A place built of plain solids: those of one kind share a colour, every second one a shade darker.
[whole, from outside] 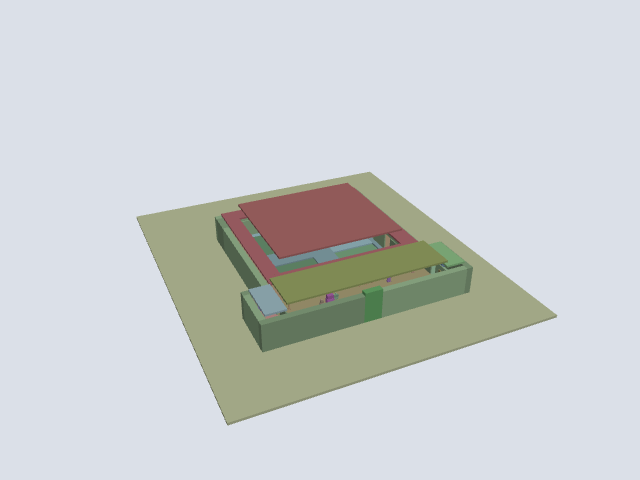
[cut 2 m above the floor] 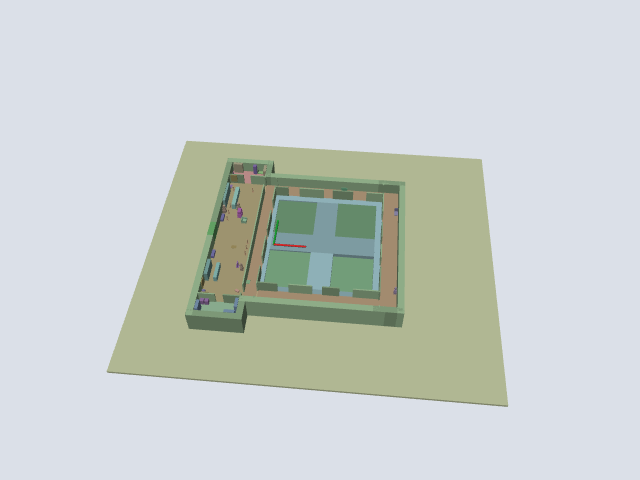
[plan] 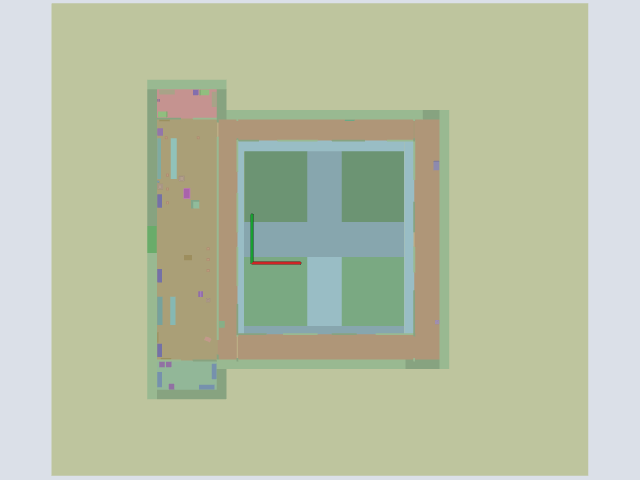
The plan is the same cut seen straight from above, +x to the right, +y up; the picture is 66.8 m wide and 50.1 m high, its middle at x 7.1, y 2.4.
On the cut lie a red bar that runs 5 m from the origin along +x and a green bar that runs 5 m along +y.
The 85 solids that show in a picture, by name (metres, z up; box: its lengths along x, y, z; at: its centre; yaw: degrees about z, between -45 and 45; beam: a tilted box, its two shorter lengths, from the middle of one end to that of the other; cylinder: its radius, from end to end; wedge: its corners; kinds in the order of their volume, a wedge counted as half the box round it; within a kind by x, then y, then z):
{
 "ground_under_all_1": {"box": [56.03, 49.31, 0.4], "at": [7.09, 2.45, -1.92]},
 "wall_1": {"box": [1.0, 4.95, 4.55], "at": [-10.42, -11.75, 0.51]},
 "wall_2": {"box": [1.0, 12.13, 4.55], "at": [-10.42, -5.01, 0.51]},
 "wall_3": {"box": [1.0, 12.13, 4.55], "at": [-10.42, 9.91, 0.51]},
 "wall_4": {"box": [1.0, 4.95, 4.55], "at": [-10.42, 16.65, 0.51]},
 "wall_5": {"box": [2.73, 0.2, 4.55], "at": [-8.76, -10.18, 0.51]},
 "wall_6": {"box": [2.73, 0.2, 4.55], "at": [-8.76, 15.07, 0.51]},
 "wall_7": {"box": [8.25, 1.0, 4.55], "at": [-6.79, -13.73, 0.51]},
 "wall_8": {"box": [8.25, 1.0, 4.55], "at": [-6.79, 18.63, 0.51]},
 "wall_9": {"box": [2.73, 0.2, 4.55], "at": [-4.83, -10.18, 0.51]},
 "wall_10": {"box": [2.73, 0.2, 4.55], "at": [-4.83, 15.07, 0.51]},
 "wall_11": {"box": [0.2, 21.23, 4.55], "at": [-3.57, 2.56, 0.51]},
 "wall_12": {"box": [1.0, 4.15, 4.55], "at": [-3.17, -12.15, 0.51]},
 "wall_13": {"box": [1.0, 4.15, 4.55], "at": [-3.17, 17.05, 0.51]},
 "wall_14": {"box": [3.05, 1.0, 4.55], "at": [-2.15, -10.58, 0.51]},
 "wall_15": {"box": [3.05, 1.0, 4.55], "at": [-2.15, 15.48, 0.51]},
 "wall_16": {"box": [0.2, 3.28, 4.55], "at": [-1.52, -5.89, 0.51]},
 "wall_17": {"box": [0.2, 4.1, 4.55], "at": [-1.52, -0.35, 0.51]},
 "wall_18": {"box": [0.2, 4.12, 4.55], "at": [-1.52, 5.26, 0.51]},
 "wall_19": {"box": [0.2, 4.12, 4.55], "at": [-1.52, 5.26, 0.51]},
 "wall_20": {"box": [0.2, 3.35, 4.55], "at": [-1.52, 11.2, 0.51]},
 "wall_21": {"box": [2.35, 0.2, 4.55], "at": [-0.45, 12.78, 0.51]},
 "wall_22": {"box": [3.15, 0.2, 4.55], "at": [-0.05, -7.42, 0.51]},
 "wall_23": {"box": [4.2, 0.2, 4.55], "at": [4.73, 12.78, 0.51]},
 "wall_24": {"box": [3.6, 0.2, 4.55], "at": [5.03, -7.42, 0.51]},
 "wall_25": {"box": [20.25, 1.0, 4.55], "at": [7.71, -10.58, 0.51]},
 "wall_26": {"box": [20.25, 1.0, 4.55], "at": [7.71, 15.48, 0.51]},
 "wall_27": {"box": [2.6, 0.2, 4.55], "at": [9.63, -7.42, 0.51]},
 "wall_28": {"box": [3.48, 0.2, 4.55], "at": [10.07, 12.78, 0.51]},
 "wall_29": {"box": [4.1, 0.2, 4.55], "at": [14.98, -7.42, 0.51]},
 "wall_30": {"box": [2.98, 0.2, 4.55], "at": [15.54, 12.78, 0.51]},
 "wall_31": {"box": [0.2, 4.68, 4.55], "at": [16.93, -5.19, 0.51]},
 "wall_32": {"box": [0.2, 2.7, 4.55], "at": [16.93, 0.35, 0.51]},
 "wall_33": {"box": [0.2, 3.2, 4.55], "at": [16.93, 4.8, 0.51]},
 "wall_34": {"box": [0.2, 4.23, 4.55], "at": [16.93, 10.76, 0.51]},
 "wall_35": {"box": [4.55, 1.0, 4.55], "at": [18.3, -10.58, 0.51]},
 "wall_36": {"box": [4.55, 1.0, 4.55], "at": [18.3, 15.48, 0.51]},
 "wall_37": {"box": [1.0, 27.05, 4.55], "at": [20.08, 2.45, 0.51]},
 "floor_corr_1": {"box": [2.05, 25.25, 1.77], "at": [-2.54, 2.45, -0.89]},
 "floor_corr_2": {"box": [18.45, 2.75, 1.77], "at": [7.71, -8.8, -0.89]},
 "floor_corr_3": {"box": [18.45, 2.3, 1.77], "at": [7.71, 13.93, -0.89]},
 "floor_corr_4": {"box": [2.75, 25.25, 1.77], "at": [18.3, 2.45, -0.89]},
 "floor_gang_1": {"box": [0.7, 20.2, 1.77], "at": [-1.17, 2.67, -0.89]},
 "floor_gang_2": {"box": [16.7, 0.85, 1.77], "at": [7.53, -7.0, -0.89]},
 "floor_gang_3": {"box": [16.7, 3.65, 1.77], "at": [7.53, 2.45, -0.89]},
 "floor_gang_4": {"box": [16.7, 1.1, 1.77], "at": [7.53, 12.22, -0.89]},
 "floor_gang_5": {"box": [3.6, 7.2, 1.77], "at": [7.58, -2.98, -0.89]},
 "floor_gang_6": {"box": [3.6, 7.4, 1.77], "at": [7.58, 7.97, -0.89]},
 "floor_gang_7": {"box": [1.05, 20.2, 1.77], "at": [16.41, 2.67, -0.89]},
 "floor_foyer_1": {"box": [6.45, 25.25, 1.77], "at": [-6.79, 2.45, -0.89]},
 "step_tier_1": {"box": [6.6, 7.2, 1.53], "at": [2.48, -2.98, -1.0]},
 "step_tier_2": {"box": [6.6, 7.4, 1.55], "at": [2.48, 7.97, -0.99]},
 "step_tier_3": {"box": [6.5, 7.2, 1.09], "at": [12.63, -2.98, -1.23]},
 "step_tier_4": {"box": [6.5, 7.4, 1.77], "at": [12.63, 7.97, -0.89]},
 "ceil_hall_1": {"box": [18.45, 20.2, 0.3], "at": [7.71, 2.67, 6.0]},
 "ceil_corr_1": {"box": [2.05, 25.25, 0.3], "at": [-2.54, 2.45, 3.4]},
 "ceil_corr_2": {"box": [18.45, 2.75, 0.3], "at": [7.71, -8.8, 3.4]},
 "ceil_corr_3": {"box": [18.45, 2.3, 0.3], "at": [7.71, 13.93, 3.4]},
 "ceil_corr_4": {"box": [2.75, 25.25, 0.3], "at": [18.3, 2.45, 3.4]},
 "ceil_foyer_1": {"box": [6.45, 25.25, 0.3], "at": [-6.79, 2.45, 4.35]},
 "floor_cloaks_1": {"box": [6.45, 3.15, 1.77], "at": [-6.79, -11.75, -0.89]},
 "floor_store_1": {"box": [6.45, 3.15, 1.77], "at": [-6.79, 16.65, -0.89]},
 "door_leaf_1": {"box": [0.97, 2.8, 5.04], "at": [-10.44, 2.45, 0.75]},
 "bar_foyer_1": {"box": [0.4, 4.25, 2.1], "at": [-9.69, 10.9, 1.05]},
 "bar_foyer_2": {"box": [0.65, 4.25, 1.1], "at": [-8.16, 10.9, 0.55]},
 "ceil_cloaks_1": {"box": [6.45, 3.15, 0.3], "at": [-6.79, -11.75, 3.4]},
 "ceil_store_1": {"box": [6.45, 3.15, 0.3], "at": [-6.79, 16.65, 3.4]},
 "shelves_cloaks_1": {"box": [0.5, 1.6, 2.0], "at": [-9.64, -12.18, 1.0]},
 "shelves_cloaks_2": {"box": [1.6, 0.5, 2.0], "at": [-4.72, -12.95, 1.0]},
 "shelves_cloaks_3": {"box": [0.5, 1.6, 2.0], "at": [-3.95, -11.32, 1.0]},
 "cloakroom_foyer_1": {"box": [0.55, 2.95, 1.75], "at": [-9.62, -5.0, 0.87]},
 "cloakroom_foyer_2": {"box": [0.55, 2.95, 1.0], "at": [-8.27, -5.0, 0.5]},
 "shelves_store_1": {"box": [1.6, 0.5, 2.0], "at": [-8.87, 17.84, 1.0]},
 "shelves_store_2": {"box": [0.5, 1.6, 2.0], "at": [-3.95, 17.07, 1.0]},
 "bench_foyer_1": {"box": [0.5, 1.4, 0.46], "at": [-9.64, -9.12, 0.22]},
 "bench_foyer_2": {"box": [0.5, 1.4, 0.46], "at": [-9.64, -1.32, 0.22]},
 "bench_foyer_3": {"box": [0.5, 1.4, 0.46], "at": [-9.64, 6.47, 0.22]},
 "step_strewn_mat_1": {"box": [0.84, 0.56, 1.79], "at": [-6.68, 0.56, -0.87]},
 "cart_foyer_1": {"box": [0.58, 0.98, 0.58], "at": [-6.8, 7.26, 1.21]},
 "poster_case_foyer_1": {"box": [1.1, 0.14, 1.6], "at": [-9.12, 14.88, 1.3]},
 "trolley_store_1": {"box": [1.0, 0.6, 0.06], "at": [-9.32, 15.51, 0.2]},
 "trolley_store_2": {"box": [1.0, 0.6, 0.06], "at": [-4.97, 17.8, 0.2]},
 "trolley_1": {"box": [0.6, 1.0, 0.06], "at": [19.25, 10.18, 0.2]},
 "low_table_foyer_1": {"box": [0.6, 0.8, 0.04], "at": [-9.59, 13.67, 0.41]},
 "low_table_1": {"box": [0.6, 0.69, 0.04], "at": [-3.13, -6.41, 0.41]}
}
